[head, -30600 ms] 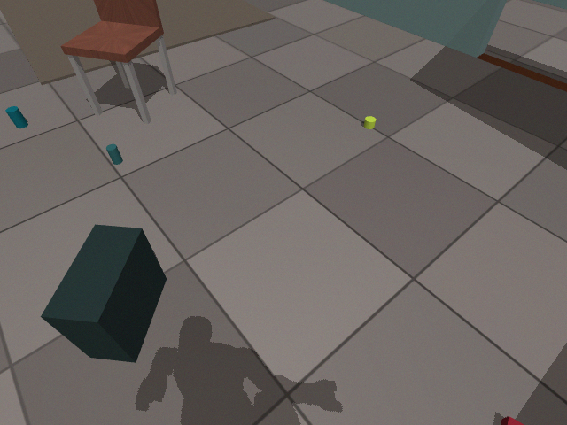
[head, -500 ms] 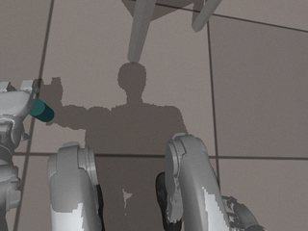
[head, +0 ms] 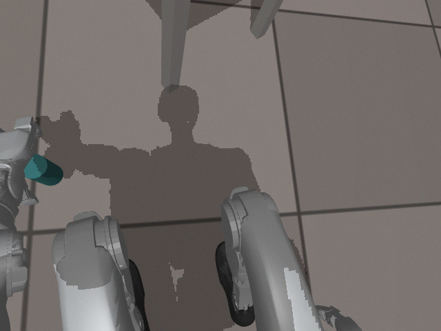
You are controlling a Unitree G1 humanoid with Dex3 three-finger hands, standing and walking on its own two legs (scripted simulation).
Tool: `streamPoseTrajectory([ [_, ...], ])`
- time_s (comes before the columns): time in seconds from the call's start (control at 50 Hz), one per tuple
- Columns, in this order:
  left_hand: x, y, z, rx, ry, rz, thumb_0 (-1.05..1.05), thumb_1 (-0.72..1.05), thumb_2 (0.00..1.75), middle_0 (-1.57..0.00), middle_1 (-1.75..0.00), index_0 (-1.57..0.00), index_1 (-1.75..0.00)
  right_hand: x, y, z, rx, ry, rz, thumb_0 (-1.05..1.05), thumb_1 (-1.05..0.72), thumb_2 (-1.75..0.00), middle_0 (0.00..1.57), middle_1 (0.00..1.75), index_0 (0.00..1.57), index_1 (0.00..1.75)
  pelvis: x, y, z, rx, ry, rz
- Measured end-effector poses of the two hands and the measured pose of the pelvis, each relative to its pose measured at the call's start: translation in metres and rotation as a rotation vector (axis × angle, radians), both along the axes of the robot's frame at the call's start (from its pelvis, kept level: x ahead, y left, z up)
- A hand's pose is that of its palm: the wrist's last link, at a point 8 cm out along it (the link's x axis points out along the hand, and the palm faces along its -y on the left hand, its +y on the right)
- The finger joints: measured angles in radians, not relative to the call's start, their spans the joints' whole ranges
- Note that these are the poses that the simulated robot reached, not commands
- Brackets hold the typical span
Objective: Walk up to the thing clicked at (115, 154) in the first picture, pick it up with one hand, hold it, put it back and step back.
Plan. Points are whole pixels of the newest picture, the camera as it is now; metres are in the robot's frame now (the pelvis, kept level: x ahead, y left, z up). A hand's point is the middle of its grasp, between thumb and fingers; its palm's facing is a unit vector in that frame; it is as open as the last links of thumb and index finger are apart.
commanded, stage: close in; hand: left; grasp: from above
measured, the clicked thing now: (43, 171) +0.44 +0.32 -0.29
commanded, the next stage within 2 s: rest palm in 0.02 s
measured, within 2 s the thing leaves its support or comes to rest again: neither
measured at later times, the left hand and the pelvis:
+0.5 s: hand (42, 168) +0.44 +0.30 -0.24, palm faces -0.45 -0.09 -0.89, open 14.1 cm; pelvis +0.00 +0.00 -0.04, yaw -2 degrees
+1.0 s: hand (44, 175) +0.43 +0.30 -0.26, palm faces -0.45 -0.13 -0.88, open 14.1 cm; pelvis +0.01 +0.00 -0.04, yaw -4 degrees
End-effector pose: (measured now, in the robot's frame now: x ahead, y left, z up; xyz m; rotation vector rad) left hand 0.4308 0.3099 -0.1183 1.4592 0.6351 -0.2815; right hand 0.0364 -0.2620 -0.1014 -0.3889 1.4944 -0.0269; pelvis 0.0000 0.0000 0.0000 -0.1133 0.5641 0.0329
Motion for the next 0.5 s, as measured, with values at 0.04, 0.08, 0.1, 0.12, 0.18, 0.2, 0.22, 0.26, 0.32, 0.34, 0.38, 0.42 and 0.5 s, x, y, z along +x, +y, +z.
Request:
streamPoseTrajectory([
  [0.04, -0.009, 0.005, -0.006, -0.014, -0.003, -0.025, 0.0, -0.52, 0.96, -0.08, -1.05, -0.1, -1.03, 0.003, -0.002, -0.001, -0.009, 0.006, 0.029, 0.0, -0.9, -0.9, 0.21, 0.3, 0.21, 0.3, -0.001, 0.0, -0.003, -0.002, -0.006, 0.002],
  [0.08, -0.015, 0.009, -0.013, -0.026, -0.021, -0.052, 0.0, -0.51, 0.95, -0.08, -1.05, -0.1, -1.03, 0.008, -0.004, -0.002, -0.024, 0.005, 0.06, 0.0, -0.9, -0.9, 0.21, 0.3, 0.21, 0.3, -0.002, 0.0, -0.007, -0.006, -0.013, 0.004],
  [0.1, -0.017, 0.01, -0.016, -0.03, -0.034, -0.064, 0.0, -0.51, 0.95, -0.08, -1.05, -0.1, -1.03, 0.012, -0.005, -0.003, -0.033, 0.002, 0.075, 0.0, -0.9, -0.9, 0.21, 0.3, 0.21, 0.3, -0.002, 0.001, -0.009, -0.008, -0.016, 0.005],
  [0.12, -0.018, 0.01, -0.019, -0.033, -0.048, -0.076, 0.0, -0.51, 0.95, -0.08, -1.05, -0.1, -1.03, 0.015, -0.006, -0.003, -0.042, -0.003, 0.088, 0.0, -0.9, -0.9, 0.21, 0.3, 0.21, 0.3, -0.002, 0.001, -0.011, -0.01, -0.02, 0.005],
  [0.18, -0.018, 0.01, -0.027, -0.033, -0.094, -0.097, 0.0, -0.51, 0.96, -0.08, -1.04, -0.1, -1.02, 0.027, -0.009, -0.006, -0.064, -0.027, 0.126, 0.0, -0.9, -0.9, 0.21, 0.3, 0.21, 0.3, -0.003, 0.002, -0.018, -0.014, -0.03, 0.008],
  [0.2, -0.018, 0.009, -0.03, -0.032, -0.107, -0.098, 0.0, -0.51, 0.96, -0.08, -1.04, -0.1, -1.02, 0.031, -0.009, -0.006, -0.069, -0.038, 0.139, 0.0, -0.9, -0.9, 0.21, 0.3, 0.21, 0.3, -0.003, 0.002, -0.02, -0.015, -0.033, 0.008],
  [0.22, -0.017, 0.007, -0.033, -0.03, -0.115, -0.097, 0.0, -0.51, 0.96, -0.08, -1.03, -0.09, -1.02, 0.035, -0.009, -0.007, -0.073, -0.049, 0.149, 0.0, -0.9, -0.9, 0.21, 0.3, 0.21, 0.3, -0.003, 0.003, -0.022, -0.017, -0.035, 0.008],
  [0.26, -0.014, 0.004, -0.039, -0.026, -0.128, -0.092, 0.0, -0.52, 0.97, -0.08, -1.02, -0.09, -1.01, 0.042, -0.009, -0.008, -0.078, -0.072, 0.168, 0.0, -0.9, -0.9, 0.21, 0.3, 0.21, 0.3, -0.002, 0.003, -0.025, -0.02, -0.038, 0.006],
  [0.32, -0.008, -0.001, -0.046, -0.015, -0.139, -0.077, 0.0, -0.52, 0.98, -0.08, -1.01, -0.08, -1.01, 0.049, -0.007, -0.009, -0.075, -0.099, 0.19, 0.0, -0.9, -0.9, 0.21, 0.3, 0.2, 0.3, -0.002, 0.003, -0.029, -0.024, -0.041, 0.001],
  [0.34, -0.005, -0.003, -0.048, -0.013, -0.141, -0.07, 0.0, -0.52, 0.99, -0.08, -1.0, -0.08, -1.0, 0.05, -0.006, -0.01, -0.071, -0.105, 0.195, 0.0, -0.9, -0.9, 0.21, 0.3, 0.2, 0.3, -0.002, 0.004, -0.03, -0.025, -0.041, -0.001],
  [0.38, 0.0, -0.006, -0.052, -0.007, -0.141, -0.057, 0.0, -0.52, 0.99, -0.08, -1.0, -0.08, -1.0, 0.05, -0.004, -0.012, -0.06, -0.11, 0.202, 0.0, -0.9, -0.9, 0.2, 0.3, 0.2, 0.3, -0.001, 0.004, -0.032, -0.027, -0.041, -0.005],
  [0.42, 0.005, -0.008, -0.055, -0.003, -0.139, -0.045, 0.0, -0.52, 0.99, -0.08, -1.0, -0.08, -1.0, 0.048, -0.001, -0.014, -0.047, -0.108, 0.202, 0.0, -0.9, -0.9, 0.2, 0.3, 0.2, 0.3, 0.0, 0.004, -0.034, -0.03, -0.04, -0.009],
  [0.5, 0.012, -0.01, -0.061, 0.007, -0.12, -0.03, 0.0, -0.51, 0.99, -0.08, -1.0, -0.08, -1.0, 0.038, 0.004, -0.019, -0.013, -0.082, 0.195, 0.0, -0.9, -0.9, 0.2, 0.3, 0.2, 0.3, 0.003, 0.005, -0.036, -0.032, -0.038, -0.016],
])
